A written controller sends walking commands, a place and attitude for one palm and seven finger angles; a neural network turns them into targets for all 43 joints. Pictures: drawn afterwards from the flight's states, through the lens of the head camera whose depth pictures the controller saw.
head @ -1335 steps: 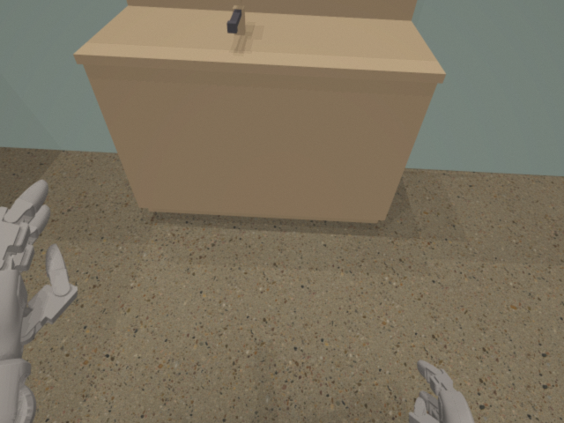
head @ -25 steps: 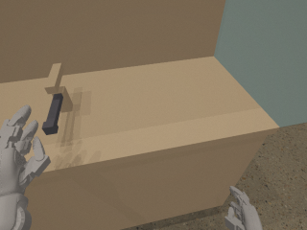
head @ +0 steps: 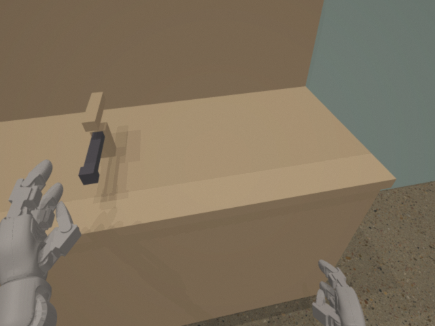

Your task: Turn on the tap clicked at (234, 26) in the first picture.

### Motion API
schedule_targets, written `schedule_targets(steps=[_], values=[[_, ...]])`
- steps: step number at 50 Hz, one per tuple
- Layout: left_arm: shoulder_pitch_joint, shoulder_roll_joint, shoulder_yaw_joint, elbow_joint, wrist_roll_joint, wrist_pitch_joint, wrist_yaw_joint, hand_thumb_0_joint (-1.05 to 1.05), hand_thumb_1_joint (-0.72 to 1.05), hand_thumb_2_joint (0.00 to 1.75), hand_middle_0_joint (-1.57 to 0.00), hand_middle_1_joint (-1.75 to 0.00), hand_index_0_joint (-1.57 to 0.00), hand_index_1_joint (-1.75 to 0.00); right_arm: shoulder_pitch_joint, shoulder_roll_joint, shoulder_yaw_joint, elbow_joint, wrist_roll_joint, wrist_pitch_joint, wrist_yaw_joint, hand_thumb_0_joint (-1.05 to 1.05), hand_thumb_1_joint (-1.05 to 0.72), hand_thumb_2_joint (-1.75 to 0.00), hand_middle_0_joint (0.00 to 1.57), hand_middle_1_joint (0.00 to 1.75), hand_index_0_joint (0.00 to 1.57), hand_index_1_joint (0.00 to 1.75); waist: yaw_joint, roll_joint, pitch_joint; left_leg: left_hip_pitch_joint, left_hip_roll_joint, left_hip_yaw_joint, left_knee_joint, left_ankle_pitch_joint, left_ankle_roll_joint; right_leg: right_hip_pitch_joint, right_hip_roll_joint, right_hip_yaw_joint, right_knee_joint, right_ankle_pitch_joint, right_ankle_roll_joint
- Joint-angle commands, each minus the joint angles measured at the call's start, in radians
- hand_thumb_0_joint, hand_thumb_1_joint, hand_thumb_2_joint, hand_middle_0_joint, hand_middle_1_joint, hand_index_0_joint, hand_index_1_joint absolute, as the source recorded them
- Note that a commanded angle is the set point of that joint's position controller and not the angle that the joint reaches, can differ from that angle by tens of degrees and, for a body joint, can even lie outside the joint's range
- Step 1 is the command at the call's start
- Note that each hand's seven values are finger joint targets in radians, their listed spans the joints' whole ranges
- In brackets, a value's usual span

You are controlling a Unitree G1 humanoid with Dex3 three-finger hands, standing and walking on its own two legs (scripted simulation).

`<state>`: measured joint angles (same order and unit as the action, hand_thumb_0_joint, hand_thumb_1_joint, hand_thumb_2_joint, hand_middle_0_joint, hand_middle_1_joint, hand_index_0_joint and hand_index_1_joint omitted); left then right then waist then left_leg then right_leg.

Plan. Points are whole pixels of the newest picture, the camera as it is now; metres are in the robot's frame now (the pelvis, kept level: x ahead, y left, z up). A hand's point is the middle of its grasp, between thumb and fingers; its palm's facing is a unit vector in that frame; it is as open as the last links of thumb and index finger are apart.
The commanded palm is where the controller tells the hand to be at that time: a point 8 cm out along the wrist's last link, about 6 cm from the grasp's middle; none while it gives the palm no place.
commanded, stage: turn the palm inward beside the body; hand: left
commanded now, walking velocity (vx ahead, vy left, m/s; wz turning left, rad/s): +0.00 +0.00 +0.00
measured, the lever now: (89, 175) +0.34 +0.32 +0.11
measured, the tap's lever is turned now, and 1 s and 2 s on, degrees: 0 0 0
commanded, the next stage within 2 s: reach beside the lever's end, fingers flat in 0.60 s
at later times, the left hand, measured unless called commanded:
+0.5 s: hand (93, 222) +0.20 +0.21 +0.17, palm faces +0.50 -0.86 -0.12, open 7.4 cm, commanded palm +0.14 +0.25 +0.17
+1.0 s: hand (88, 211) +0.23 +0.24 +0.16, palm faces +0.53 -0.84 -0.11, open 7.4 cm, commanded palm +0.18 +0.28 +0.16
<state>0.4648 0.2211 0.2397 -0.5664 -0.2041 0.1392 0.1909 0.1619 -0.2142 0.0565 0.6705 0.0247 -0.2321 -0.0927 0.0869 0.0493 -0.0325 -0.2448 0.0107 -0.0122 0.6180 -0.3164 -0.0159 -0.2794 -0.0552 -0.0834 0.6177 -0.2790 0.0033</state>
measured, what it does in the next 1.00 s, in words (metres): stands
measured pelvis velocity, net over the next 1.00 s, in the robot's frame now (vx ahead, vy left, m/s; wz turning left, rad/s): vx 0.03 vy -0.02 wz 0.01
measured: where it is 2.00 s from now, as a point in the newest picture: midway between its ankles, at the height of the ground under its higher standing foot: outside the picture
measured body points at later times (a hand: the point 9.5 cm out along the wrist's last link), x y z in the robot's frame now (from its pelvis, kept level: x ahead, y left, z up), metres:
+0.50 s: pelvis +0.02 -0.02 +0.00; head -0.01 -0.05 +0.45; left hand +0.17 +0.26 +0.17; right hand +0.23 -0.22 -0.07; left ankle +0.01 +0.13 -0.73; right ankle +0.04 -0.12 -0.73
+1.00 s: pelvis +0.03 -0.02 +0.00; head +0.01 -0.05 +0.45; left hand +0.19 +0.28 +0.16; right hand +0.24 -0.23 -0.07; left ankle +0.01 +0.13 -0.73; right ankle +0.04 -0.12 -0.73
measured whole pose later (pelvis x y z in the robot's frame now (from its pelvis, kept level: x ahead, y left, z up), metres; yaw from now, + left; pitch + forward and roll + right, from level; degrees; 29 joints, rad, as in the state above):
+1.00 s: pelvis +0.03 -0.02 +0.00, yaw +1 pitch -2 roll +0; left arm 0.37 0.22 0.31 -0.44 -0.24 0.18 0.16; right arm 0.16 -0.23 0.04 0.69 0.03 -0.25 -0.10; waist 0.09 0.06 -0.02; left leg -0.22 0.03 -0.04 0.58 -0.33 -0.04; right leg -0.25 -0.03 -0.11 0.59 -0.31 -0.02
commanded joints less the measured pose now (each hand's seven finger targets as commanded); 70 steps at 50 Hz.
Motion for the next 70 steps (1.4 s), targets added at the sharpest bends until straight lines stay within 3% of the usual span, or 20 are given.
schedule_targets(steps=[1, 15, 17, 20, 23, 25, 27, 35, 36, 39, 40, 43, 49, 50, 59, 60, 62, 65, 69, 70], values=[[-0.112, 0.115, 0.075, -0.223, 0.002, -0.037, 0.013, 0.0, 0.9, 0.9, -0.2, -0.3, -0.2, -0.3, -0.19, -0.103, -0.034, -0.177, 0.005, -0.067, -0.014, 0.0, -0.9, -0.9, 0.2, 0.3, 0.2, 0.3, 0.004, -0.006, -0.014, -0.055, -0.014, -0.02, -0.151, -0.036, 0.016, -0.001, 0.031, -0.004, -0.136, -0.076, -0.013], [-0.107, 0.13, 0.098, -0.227, -0.013, 0.006, 0.012, 0.0, 0.9, 0.9, -0.2, -0.3, -0.2, -0.3, -0.186, -0.108, -0.038, -0.166, 0.008, -0.088, -0.018, 0.0, -0.9, -0.9, 0.2, 0.3, 0.2, 0.3, 0.007, -0.029, -0.024, -0.026, -0.018, -0.009, -0.126, 0.02, 0.027, 0.021, 0.028, 0.01, -0.171, -0.054, -0.008], [-0.102, 0.115, 0.086, -0.221, -0.013, 0.009, 0.009, 0.0, 0.9, 0.9, -0.2, -0.3, -0.2, -0.3, -0.177, -0.108, -0.04, -0.167, 0.007, -0.087, -0.016, 0.0, -0.9, -0.9, 0.2, 0.3, 0.2, 0.3, 0.006, -0.05, -0.032, -0.02, -0.016, -0.007, -0.122, 0.052, 0.028, 0.029, 0.028, 0.008, -0.165, -0.028, -0.007], [-0.107, 0.14, 0.111, -0.252, -0.01, 0.002, 0.012, 0.0, 0.9, 0.9, -0.2, -0.3, -0.2, -0.3, -0.177, -0.109, -0.04, -0.171, 0.004, -0.09, -0.015, 0.0, -0.9, -0.9, 0.2, 0.3, 0.2, 0.3, 0.013, -0.005, -0.056, -0.004, -0.019, -0.006, -0.115, 0.098, 0.028, 0.042, 0.028, 0.008, -0.158, 0.021, -0.01], [-0.085, 0.116, 0.095, -0.241, -0.014, -0.011, 0.008, 0.0, 0.9, 0.9, -0.2, -0.3, -0.2, -0.3, -0.16, -0.108, -0.046, -0.17, 0.002, -0.092, -0.01, 0.0, -0.9, -0.9, 0.2, 0.3, 0.2, 0.3, 0.009, -0.052, -0.073, 0.004, -0.016, 0.0, -0.101, 0.145, 0.03, 0.053, 0.028, 0.007, -0.149, 0.08, -0.007], [-0.085, 0.125, 0.107, -0.243, -0.015, -0.016, 0.005, 0.0, 0.9, 0.9, -0.2, -0.3, -0.2, -0.3, -0.162, -0.108, -0.046, -0.17, 0.004, -0.093, -0.009, 0.0, -0.9, -0.9, 0.2, 0.3, 0.2, 0.3, 0.011, -0.028, -0.076, 0.01, -0.018, 0.003, -0.096, 0.167, 0.029, 0.058, 0.027, 0.007, -0.146, 0.11, -0.008], [-0.071, 0.11, 0.098, -0.23, -0.019, -0.021, 0.0, 0.0, 0.9, 0.9, -0.2, -0.3, -0.2, -0.3, -0.149, -0.108, -0.05, -0.169, 0.001, -0.094, -0.008, 0.0, -0.9, -0.9, 0.2, 0.3, 0.2, 0.3, 0.007, -0.062, -0.087, 0.012, -0.016, 0.007, -0.09, 0.197, 0.031, 0.069, 0.026, 0.007, -0.137, 0.159, -0.005], [-0.091, 0.132, 0.112, -0.246, -0.016, -0.017, -0.009, 0.0, 0.9, 0.9, -0.2, -0.3, -0.2, -0.3, -0.151, -0.11, -0.049, -0.176, 0.004, -0.089, -0.009, 0.0, -0.9, -0.9, 0.2, 0.3, 0.2, 0.3, 0.011, -0.016, -0.084, 0.021, -0.02, 0.007, -0.087, 0.221, 0.031, 0.074, 0.024, 0.009, -0.135, 0.194, -0.007], [-0.085, 0.137, 0.126, -0.213, -0.015, -0.014, -0.008, 0.0, 0.9, 0.9, -0.2, -0.3, -0.2, -0.3, -0.14, -0.108, -0.05, -0.172, 0.004, -0.087, -0.01, 0.0, -0.9, -0.9, 0.2, 0.3, 0.2, 0.3, 0.011, -0.05, -0.077, 0.009, -0.017, 0.007, -0.091, 0.22, 0.03, 0.073, 0.025, 0.007, -0.133, 0.191, -0.005], [-0.118, 0.141, 0.144, -0.172, -0.023, -0.016, -0.008, 0.0, 0.9, 0.9, -0.2, -0.3, -0.2, -0.3, -0.137, -0.111, -0.054, -0.164, 0.003, -0.08, -0.013, 0.0, -0.9, -0.9, 0.2, 0.3, 0.2, 0.3, 0.007, -0.065, -0.066, 0.005, -0.018, 0.005, -0.094, 0.204, 0.03, 0.068, 0.028, 0.01, -0.141, 0.17, -0.004], [-0.127, 0.15, 0.153, -0.175, -0.022, -0.019, -0.009, 0.0, 0.9, 0.9, -0.2, -0.3, -0.2, -0.3, -0.15, -0.11, -0.051, -0.163, 0.007, -0.08, -0.013, 0.0, -0.9, -0.9, 0.2, 0.3, 0.2, 0.3, 0.009, -0.018, -0.063, 0.011, -0.019, 0.007, -0.095, 0.202, 0.029, 0.064, 0.028, 0.013, -0.145, 0.165, -0.007], [-0.156, 0.144, 0.156, -0.126, -0.033, -0.024, -0.014, 0.0, 0.9, 0.9, -0.2, -0.3, -0.2, -0.3, -0.139, -0.111, -0.052, -0.155, 0.007, -0.078, -0.016, 0.0, -0.9, -0.9, 0.2, 0.3, 0.2, 0.3, 0.003, -0.046, -0.06, 0.004, -0.019, 0.004, -0.1, 0.192, 0.029, 0.062, 0.029, 0.013, -0.148, 0.153, -0.005], [-0.232, 0.156, 0.153, -0.085, -0.032, -0.036, -0.032, 0.0, 0.9, 0.9, -0.2, -0.3, -0.2, -0.3, -0.146, -0.116, -0.056, -0.148, 0.007, -0.085, -0.024, 0.0, -0.9, -0.9, 0.2, 0.3, 0.2, 0.3, -0.003, -0.037, -0.087, 0.017, -0.022, 0.003, -0.109, 0.177, 0.031, 0.064, 0.03, 0.017, -0.153, 0.127, -0.006], [-0.243, 0.172, 0.164, -0.093, -0.025, -0.04, -0.031, 0.0, 0.9, 0.9, -0.2, -0.3, -0.2, -0.3, -0.152, -0.114, -0.052, -0.15, 0.01, -0.087, -0.023, 0.0, -0.9, -0.9, 0.2, 0.3, 0.2, 0.3, 0.002, 0.011, -0.096, 0.024, -0.023, 0.004, -0.112, 0.189, 0.027, 0.07, 0.029, 0.016, -0.147, 0.139, -0.011], [-0.253, 0.176, 0.191, -0.01, -0.031, -0.044, -0.023, 0.0, 0.9, 0.9, -0.2, -0.29, -0.2, -0.29, -0.133, -0.119, -0.059, -0.143, 0.006, -0.078, -0.02, 0.0, -0.9, -0.9, 0.2, 0.3, 0.2, 0.3, 0.002, -0.047, -0.109, 0.009, -0.019, 0.001, -0.122, 0.217, 0.021, 0.075, 0.036, 0.005, -0.134, 0.168, -0.01], [-0.25, 0.198, 0.219, -0.016, -0.029, -0.048, -0.019, 0.0, 0.9, 0.9, -0.2, -0.29, -0.2, -0.29, -0.144, -0.117, -0.059, -0.143, 0.01, -0.076, -0.02, 0.0, -0.9, -0.9, 0.2, 0.3, 0.2, 0.3, 0.008, -0.012, -0.113, 0.013, -0.019, 0.004, -0.122, 0.231, 0.019, 0.083, 0.037, 0.006, -0.133, 0.176, -0.014], [-0.247, 0.18, 0.2, 0.015, -0.03, -0.048, -0.021, 0.0, 0.9, 0.9, -0.19, -0.28, -0.19, -0.28, -0.133, -0.117, -0.06, -0.144, 0.01, -0.072, -0.018, 0.0, -0.9, -0.9, 0.2, 0.3, 0.2, 0.3, 0.003, -0.038, -0.1, 0.002, -0.018, 0.004, -0.122, 0.219, 0.019, 0.07, 0.037, 0.006, -0.133, 0.164, -0.012], [-0.311, 0.201, 0.216, 0.005, -0.026, -0.062, -0.021, 0.0, 0.9, 0.9, -0.19, -0.28, -0.19, -0.28, -0.143, -0.117, -0.059, -0.138, 0.011, -0.073, -0.021, 0.0, -0.9, -0.9, 0.2, 0.3, 0.2, 0.3, -0.003, 0.007, -0.094, 0.012, -0.017, 0.003, -0.127, 0.213, 0.017, 0.063, 0.038, 0.008, -0.138, 0.151, -0.016], [-0.36, 0.203, 0.205, 0.051, -0.028, -0.082, -0.029, 0.0, 0.9, 0.9, -0.19, -0.27, -0.19, -0.27, -0.131, -0.124, -0.061, -0.129, 0.009, -0.077, -0.025, 0.0, -0.9, -0.9, 0.2, 0.3, 0.2, 0.3, -0.015, -0.008, -0.096, 0.003, -0.018, -0.006, -0.132, 0.167, 0.017, 0.043, 0.039, 0.01, -0.14, 0.098, -0.015], [-0.381, 0.213, 0.207, 0.042, -0.021, -0.09, -0.031, 0.0, 0.9, 0.9, -0.19, -0.26, -0.19, -0.26, -0.143, -0.122, -0.057, -0.127, 0.013, -0.079, -0.026, 0.0, -0.9, -0.9, 0.2, 0.3, 0.2, 0.3, -0.016, 0.029, -0.087, 0.007, -0.019, -0.005, -0.134, 0.168, 0.016, 0.039, 0.039, 0.011, -0.141, 0.096, -0.018]])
